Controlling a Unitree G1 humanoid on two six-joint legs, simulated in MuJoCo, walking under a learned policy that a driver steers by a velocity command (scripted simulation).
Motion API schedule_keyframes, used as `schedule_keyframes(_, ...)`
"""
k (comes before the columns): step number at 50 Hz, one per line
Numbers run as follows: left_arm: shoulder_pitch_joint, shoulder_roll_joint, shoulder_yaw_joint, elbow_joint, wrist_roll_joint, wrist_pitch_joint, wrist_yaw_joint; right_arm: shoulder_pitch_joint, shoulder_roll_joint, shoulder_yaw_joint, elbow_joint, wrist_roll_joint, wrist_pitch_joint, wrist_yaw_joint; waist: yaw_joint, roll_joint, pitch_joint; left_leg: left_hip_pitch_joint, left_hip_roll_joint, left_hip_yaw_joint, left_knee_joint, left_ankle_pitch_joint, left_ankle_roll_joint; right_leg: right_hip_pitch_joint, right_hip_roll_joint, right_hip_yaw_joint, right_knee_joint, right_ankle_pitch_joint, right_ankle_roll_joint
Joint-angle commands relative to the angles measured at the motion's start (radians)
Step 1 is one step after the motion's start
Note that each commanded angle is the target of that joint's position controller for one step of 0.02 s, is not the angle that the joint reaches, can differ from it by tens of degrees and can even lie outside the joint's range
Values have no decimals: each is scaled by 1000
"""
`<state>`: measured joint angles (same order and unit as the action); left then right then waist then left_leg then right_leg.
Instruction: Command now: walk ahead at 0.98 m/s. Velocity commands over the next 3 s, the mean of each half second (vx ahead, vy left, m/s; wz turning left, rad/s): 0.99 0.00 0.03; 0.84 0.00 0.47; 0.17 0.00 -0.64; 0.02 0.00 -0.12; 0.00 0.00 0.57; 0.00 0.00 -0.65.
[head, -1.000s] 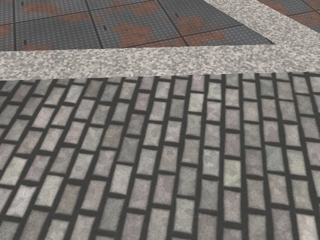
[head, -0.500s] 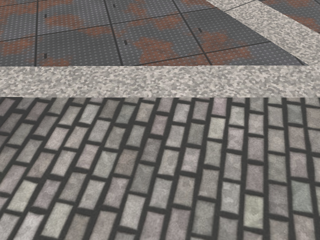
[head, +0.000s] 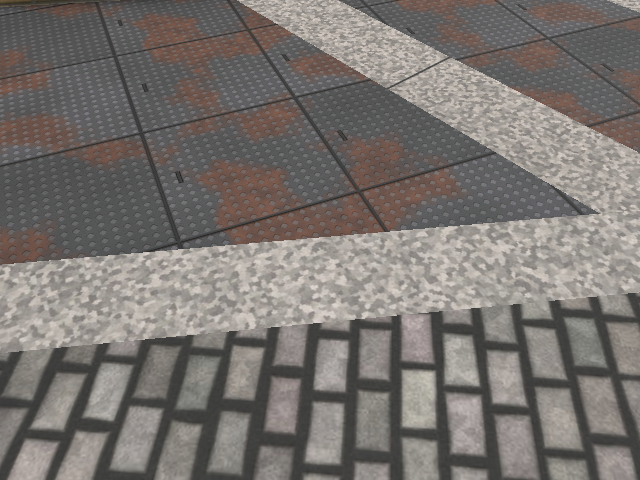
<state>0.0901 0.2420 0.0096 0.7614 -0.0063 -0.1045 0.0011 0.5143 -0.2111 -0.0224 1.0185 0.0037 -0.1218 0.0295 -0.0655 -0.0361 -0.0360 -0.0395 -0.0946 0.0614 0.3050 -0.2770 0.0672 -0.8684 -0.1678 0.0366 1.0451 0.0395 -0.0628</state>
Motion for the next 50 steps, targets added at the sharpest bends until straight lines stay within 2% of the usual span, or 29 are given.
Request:
schedule_keyframes(1, -94, 30, 0, -67, -5, -21, -15, -63, -131, -11, -87, 15, -32, -23, 30, 23, 170, -252, 227, -127, -261, 161, 137, 170, 23, -50, -255, 232, 15)
schedule_keyframes(5, -243, 34, -1, -127, -26, -36, -54, 27, -163, -13, -64, 18, -1, -37, -14, 34, 225, 32, 289, -97, -259, 268, 120, 141, 76, -68, -514, 204, 3)
schedule_keyframes(7, -237, 61, 11, -148, -28, -42, -69, 21, -188, -19, -67, 5, 19, -39, 17, 79, 192, 169, 323, -83, -163, 600, 106, 176, 128, -100, -556, 89, -24)
schedule_keyframes(9, -66, 134, 44, -129, -41, -31, -59, 4, -222, -28, -65, -33, 42, -38, 129, 177, 43, 279, 336, -74, 84, 1107, 89, 353, 202, -137, -496, -71, -67)
schedule_keyframes(10, 156, 183, 68, -74, -47, -21, -47, -39, -226, -28, -74, -46, 55, -37, 247, 211, -77, 204, 315, -45, 341, 1224, 70, 612, 219, -144, -489, -95, -98)
schedule_keyframes(11, 407, 249, 85, -9, -32, -6, -30, -71, -179, -10, -116, -54, 53, -39, 328, 136, -248, -114, 276, -48, 706, 958, 57, 1037, 45, 70, -395, -220, -139)
schedule_keyframes(12, 487, 321, 106, 31, -6, -15, -42, 127, 44, 45, -120, -21, 13, -5, 179, -285, -455, -573, 42, -154, 1118, -30, 3, 1449, -205, 687, -563, -749, -342)
schedule_keyframes(13, 519, 195, 84, 56, 4, -20, -36, 24, -92, 19, -117, 42, -25, -6, 245, -239, -439, -684, 51, -257, 1199, -143, 48, 1444, -187, 877, -779, -859, -284)
schedule_keyframes(14, 432, 142, 69, 61, 5, -22, -31, -151, -162, -1, -180, 75, -39, -10, 233, -187, -215, -775, 113, -218, 1203, -102, 74, 1295, -161, 683, -783, -709, -221)
schedule_keyframes(15, 343, 116, 59, 49, 15, -27, -37, -247, -142, 9, -219, 60, -48, -16, 195, -4, -124, -738, 152, -206, 1150, -46, 80, 1102, -126, 552, -799, -529, -197)
schedule_keyframes(16, 279, 82, 49, 51, 27, -33, -48, -286, -115, 7, -229, 40, -45, -17, 140, 79, -40, -695, 184, -193, 1087, 2, 76, 921, -79, 439, -817, -413, -189)
schedule_keyframes(17, 235, 52, 39, 53, 38, -38, -52, -237, -96, 6, -229, 34, -29, -12, 73, 46, -28, -631, 222, -205, 1050, 39, 70, 813, -50, 371, -834, -395, -186)
schedule_keyframes(18, 208, 30, 33, 58, 28, -36, -55, -208, -78, 6, -218, 30, -10, -9, 41, 29, 1, -611, 240, -196, 1022, 40, 58, 744, -30, 324, -859, -383, -189)
schedule_keyframes(20, 208, 46, 33, 79, 0, -36, -53, -214, -57, 11, -224, 24, 18, -15, 9, 10, 77, -639, 275, -171, 953, 43, 29, 634, -18, 241, -915, -357, -187)
schedule_keyframes(24, 264, 98, 42, 103, 12, -45, -27, -385, -88, 9, -277, 13, 25, -21, 59, 16, 162, -749, 269, -127, 703, 324, -16, 616, 18, 32, -962, -107, -144)
schedule_keyframes(30, 404, 126, 32, 150, 9, -42, -1, -591, -73, 7, -356, 36, 5, 29, 139, 23, 198, -671, 157, -34, 332, 601, 40, 826, -1, -163, -985, 72, -34)
schedule_keyframes(33, 381, 193, 46, 125, 34, -8, 20, -569, -126, -21, -384, 40, 2, 58, 82, -59, 118, -582, 43, 83, 319, 436, 78, 1037, -40, -216, -809, 753, 13)
schedule_keyframes(35, 311, 240, 61, 95, 56, 26, 40, -309, -203, -62, -341, 45, 25, 55, -75, -152, -17, -351, -12, 107, 392, 261, 119, 1067, -68, -222, -450, 1163, 19)
schedule_keyframes(36, 222, 256, 66, 59, 50, 36, 40, -30, -269, -93, -266, 37, 41, 44, -212, -120, -120, -21, 10, 32, 338, 278, 156, 898, -42, -219, -123, 1098, 22)
schedule_keyframes(37, 250, 147, 39, 35, 60, 13, 26, 62, -321, -103, -232, 32, 64, 22, -163, 163, -152, 242, 123, -205, 371, 85, 203, 558, 100, -182, 300, 183, 38)
schedule_keyframes(38, 387, -5, -9, -31, 2, -44, -9, -8, -325, -99, -278, 10, 50, 24, 4, 416, -292, 532, 355, -867, 147, -259, 446, 116, 274, 33, 624, -576, 74)
schedule_keyframes(39, 223, 124, 12, -71, -28, -89, -16, 16, -231, -90, -271, 4, 43, 15, -81, 228, -267, 499, 344, -989, -54, -372, 367, 39, 229, 141, 574, -481, -1)
schedule_keyframes(40, 127, 137, 18, -112, -42, -102, -12, -14, -190, -75, -275, -12, 32, 17, -47, 104, -128, 353, 318, -889, -60, -197, 302, 40, 192, 138, 497, -439, -30)
schedule_keyframes(41, 110, 120, 17, -125, -22, -105, -2, -108, -185, -73, -301, -13, 22, 26, 33, -38, -46, 157, 290, -793, -40, 73, 293, 101, 168, 134, 421, -413, -16)
schedule_keyframes(42, 155, 123, 24, -102, -7, -88, 4, -200, -163, -66, -327, -17, 18, 27, 96, -80, -18, 6, 264, -641, -9, 333, 281, 180, 128, 118, 363, -397, 10)
schedule_keyframes(44, 258, 145, 40, -60, 2, -37, 0, -294, -123, -50, -350, -10, 25, 10, 156, -39, 14, -211, 213, -408, -8, 648, 224, 319, 48, 61, 228, -366, 55)
schedule_keyframes(45, 233, 136, 37, -69, 12, -27, 1, -280, -107, -41, -331, 1, 22, 0, 144, -21, 46, -309, 168, -313, -11, 762, 190, 362, 49, 15, 107, -332, 68)
schedule_keyframes(47, 161, 66, 21, -99, 19, -19, 7, -234, -123, -38, -294, -8, 19, -26, 120, 44, 58, -411, 84, -152, 5, 937, 131, 434, 104, -71, -82, -168, 77)
schedule_keyframes(50, 114, 31, 17, -86, 20, -16, -14, -153, -148, -45, -262, -20, 33, -64, 54, 79, -35, -308, 69, -53, 69, 882, 37, 511, 187, -104, -298, 234, 49)
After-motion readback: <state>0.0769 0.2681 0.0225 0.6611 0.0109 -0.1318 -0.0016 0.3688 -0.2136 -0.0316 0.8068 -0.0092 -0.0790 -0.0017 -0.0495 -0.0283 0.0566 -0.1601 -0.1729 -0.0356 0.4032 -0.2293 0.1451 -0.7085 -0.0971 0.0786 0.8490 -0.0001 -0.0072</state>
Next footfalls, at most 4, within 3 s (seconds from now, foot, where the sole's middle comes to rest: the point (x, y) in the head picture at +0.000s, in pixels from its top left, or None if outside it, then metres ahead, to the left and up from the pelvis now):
0.22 right None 0.44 -0.13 -0.78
0.72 left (278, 342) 0.90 0.08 -0.78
1.10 right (298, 263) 1.16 0.02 -0.78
1.44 left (217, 268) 1.16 0.24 -0.78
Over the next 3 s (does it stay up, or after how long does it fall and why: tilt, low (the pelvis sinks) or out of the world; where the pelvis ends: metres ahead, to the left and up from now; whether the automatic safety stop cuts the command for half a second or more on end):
stays up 1.06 0.15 0.00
